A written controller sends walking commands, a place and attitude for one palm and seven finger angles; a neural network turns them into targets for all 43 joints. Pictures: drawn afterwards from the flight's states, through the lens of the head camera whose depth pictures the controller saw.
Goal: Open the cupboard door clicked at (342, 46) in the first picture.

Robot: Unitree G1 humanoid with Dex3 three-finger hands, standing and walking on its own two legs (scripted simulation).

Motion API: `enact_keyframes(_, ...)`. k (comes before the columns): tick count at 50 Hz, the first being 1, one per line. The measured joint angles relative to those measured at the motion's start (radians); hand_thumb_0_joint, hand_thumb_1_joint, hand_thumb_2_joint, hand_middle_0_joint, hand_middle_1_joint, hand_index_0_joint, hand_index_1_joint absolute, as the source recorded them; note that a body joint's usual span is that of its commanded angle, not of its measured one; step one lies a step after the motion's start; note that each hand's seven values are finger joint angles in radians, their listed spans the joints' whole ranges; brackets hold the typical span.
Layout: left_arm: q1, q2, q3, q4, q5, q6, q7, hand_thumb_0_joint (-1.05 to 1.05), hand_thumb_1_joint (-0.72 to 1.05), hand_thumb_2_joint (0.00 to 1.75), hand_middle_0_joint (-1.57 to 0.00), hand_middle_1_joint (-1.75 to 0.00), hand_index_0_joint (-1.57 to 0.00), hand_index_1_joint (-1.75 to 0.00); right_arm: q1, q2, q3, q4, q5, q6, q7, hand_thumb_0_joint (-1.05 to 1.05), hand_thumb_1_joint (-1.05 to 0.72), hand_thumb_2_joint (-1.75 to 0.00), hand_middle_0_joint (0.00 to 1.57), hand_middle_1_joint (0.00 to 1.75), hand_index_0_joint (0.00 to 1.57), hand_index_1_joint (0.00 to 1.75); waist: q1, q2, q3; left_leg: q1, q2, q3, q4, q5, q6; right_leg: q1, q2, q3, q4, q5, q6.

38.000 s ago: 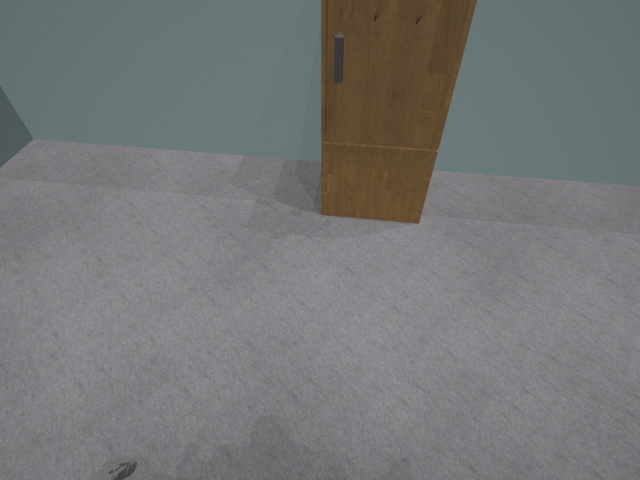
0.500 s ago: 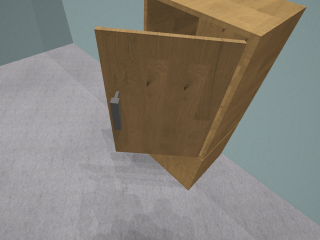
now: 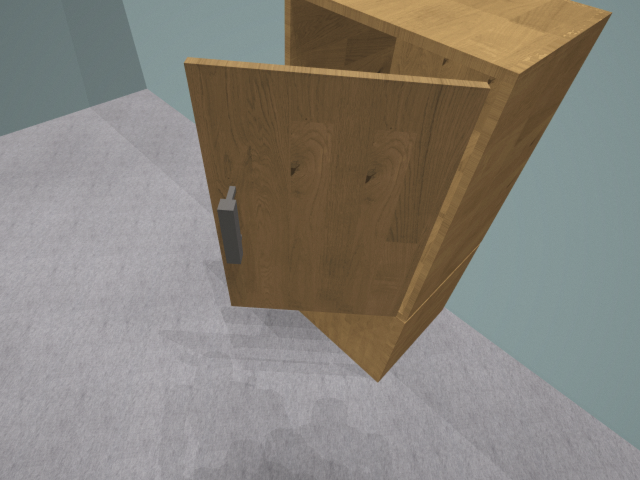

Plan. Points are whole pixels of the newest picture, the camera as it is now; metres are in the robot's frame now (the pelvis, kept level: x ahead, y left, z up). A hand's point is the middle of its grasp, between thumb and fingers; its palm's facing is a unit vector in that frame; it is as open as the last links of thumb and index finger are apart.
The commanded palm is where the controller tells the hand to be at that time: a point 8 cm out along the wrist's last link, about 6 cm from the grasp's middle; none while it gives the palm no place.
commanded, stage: look again from close up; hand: left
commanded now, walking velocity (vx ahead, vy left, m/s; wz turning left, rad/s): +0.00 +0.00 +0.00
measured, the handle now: (233, 225) +0.52 +0.19 -0.03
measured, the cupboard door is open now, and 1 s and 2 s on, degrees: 42 42 42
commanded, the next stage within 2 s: raise the hand with hooked fingers in 0.34 s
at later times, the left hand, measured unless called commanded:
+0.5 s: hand out of the picture +0.02 +0.17 -0.17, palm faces +0.10 -0.98 -0.19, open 7.3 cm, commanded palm +0.10 +0.21 -0.07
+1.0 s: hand (172, 473) +0.14 +0.18 -0.06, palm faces +0.22 -0.97 -0.07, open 9.4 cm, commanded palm +0.15 +0.24 -0.05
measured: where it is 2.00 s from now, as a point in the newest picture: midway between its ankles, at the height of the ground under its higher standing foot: outside the picture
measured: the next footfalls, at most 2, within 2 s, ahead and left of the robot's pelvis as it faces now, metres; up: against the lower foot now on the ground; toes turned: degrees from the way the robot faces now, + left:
none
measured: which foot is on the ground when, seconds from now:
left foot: down 0.00-1.00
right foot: down 0.00-1.00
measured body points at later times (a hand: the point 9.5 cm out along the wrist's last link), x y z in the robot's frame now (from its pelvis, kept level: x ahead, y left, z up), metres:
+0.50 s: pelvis +0.00 -0.01 +0.00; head +0.01 +0.01 +0.45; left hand +0.01 +0.22 -0.15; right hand +0.01 -0.24 -0.15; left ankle +0.01 +0.04 -0.74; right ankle -0.04 -0.15 -0.74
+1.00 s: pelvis -0.02 -0.07 -0.09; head +0.04 -0.04 +0.35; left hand +0.13 +0.24 -0.06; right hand +0.23 -0.30 -0.13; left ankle +0.01 +0.04 -0.74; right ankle -0.01 -0.13 -0.74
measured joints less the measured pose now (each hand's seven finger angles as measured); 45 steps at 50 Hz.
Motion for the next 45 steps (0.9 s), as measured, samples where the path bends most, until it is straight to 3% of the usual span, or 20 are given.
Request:
enact_keyframes(23,-0.011,-0.008,-0.002,0.004,0.005,-0.008,0.005,0.0,0.91,0.9,-0.2,-0.3,-0.2,-0.3,0.012,0.0,0.0,-0.001,0.0,0.001,0.0,0.0,-0.9,-0.9,0.2,0.29,0.2,0.3,-0.006,0.01,0.001,-0.012,0.012,-0.005,0.016,-0.006,-0.013,-0.007,0.011,-0.005,0.007,-0.005,-0.011)
enact_keyframes(24,0.034,-0.008,0.013,-0.153,-0.032,0.051,0.004,0.0,0.91,0.9,-0.2,-0.3,-0.2,-0.3,0.032,-0.003,0.002,-0.057,0.012,-0.002,0.001,0.0,-0.9,-0.9,0.2,0.29,0.2,0.3,-0.016,0.011,0.006,-0.029,0.011,-0.012,0.036,-0.012,-0.015,-0.022,0.01,-0.013,0.03,-0.013,-0.015)
enact_keyframes(25,0.089,0.0,0.027,-0.344,-0.053,0.074,0.021,0.01,0.92,0.89,-0.2,-0.31,-0.2,-0.3,0.057,-0.006,0.008,-0.112,0.023,-0.041,-0.009,0.0,-0.9,-0.9,0.2,0.29,0.2,0.3,-0.013,0.008,0.009,-0.037,0.007,-0.012,0.042,-0.014,-0.019,-0.051,0.007,-0.014,0.082,-0.031,-0.032)
enact_keyframes(27,0.141,0.032,0.039,-0.616,-0.084,0.033,0.069,0.03,0.94,0.89,-0.2,-0.31,-0.21,-0.31,0.089,-0.016,0.007,-0.174,0.038,-0.135,-0.025,0.01,-0.91,-0.9,0.2,0.29,0.2,0.3,-0.005,0.005,-0.014,-0.055,-0.004,-0.01,0.042,-0.009,-0.031,-0.124,0.005,-0.018,0.192,-0.074,-0.054)
enact_keyframes(30,0.1,0.055,0.064,-0.857,-0.151,-0.041,0.079,0.03,0.91,0.88,-0.2,-0.33,-0.2,-0.33,0.084,-0.051,0.001,-0.271,0.048,-0.196,-0.026,0.01,-0.91,-0.9,0.2,0.29,0.2,0.3,-0.024,0.024,-0.037,-0.114,-0.021,-0.022,0.115,-0.028,-0.032,-0.194,0.011,-0.043,0.226,-0.084,-0.067)
enact_keyframes(34,-0.064,0.042,0.133,-0.86,-0.2,-0.266,-0.026,0.02,0.84,0.85,-0.2,-0.37,-0.2,-0.37,0.009,-0.112,-0.012,-0.363,0.027,-0.21,-0.014,0.01,-0.9,-0.9,0.2,0.29,0.2,0.3,-0.057,0.079,-0.112,-0.311,0.003,-0.043,0.341,-0.118,-0.045,-0.353,0.033,-0.067,0.374,-0.108,-0.076)
enact_keyframes(37,-0.115,0.049,0.186,-0.822,-0.267,-0.455,-0.191,0.01,0.77,0.83,-0.2,-0.41,-0.21,-0.4,-0.052,-0.112,-0.031,-0.432,0.023,-0.207,0.005,0.01,-0.9,-0.9,0.2,0.29,0.2,0.3,-0.049,0.047,-0.163,-0.469,0.034,-0.03,0.5,-0.181,-0.054,-0.513,0.059,-0.061,0.523,-0.168,-0.096)
enact_keyframes(39,-0.104,0.057,0.209,-0.794,-0.293,-0.533,-0.317,0.01,0.72,0.81,-0.21,-0.43,-0.21,-0.43,-0.075,-0.114,-0.042,-0.491,0.032,-0.206,0.017,0.01,-0.9,-0.9,0.2,0.29,0.2,0.3,-0.047,0.02,-0.17,-0.546,0.05,-0.033,0.588,-0.217,-0.054,-0.586,0.072,-0.069,0.602,-0.201,-0.111)
enact_keyframes(42,-0.033,0.07,0.23,-0.771,-0.301,-0.513,-0.424,0.0,0.65,0.78,-0.21,-0.48,-0.22,-0.47,-0.09,-0.13,-0.058,-0.575,0.042,-0.195,0.019,0.01,-0.9,-0.9,0.2,0.29,0.2,0.3,-0.037,-0.004,-0.172,-0.63,0.066,-0.049,0.685,-0.261,-0.069,-0.661,0.086,-0.088,0.684,-0.242,-0.128)
enact_keyframes(45,0.063,0.077,0.259,-0.807,-0.311,-0.461,-0.427,0.01,0.57,0.75,-0.22,-0.52,-0.23,-0.52,-0.095,-0.141,-0.071,-0.625,0.04,-0.187,0.004,0.01,-0.9,-0.9,0.2,0.29,0.2,0.3,-0.015,-0.008,-0.162,-0.681,0.078,-0.073,0.747,-0.293,-0.083,-0.697,0.097,-0.114,0.724,-0.269,-0.138)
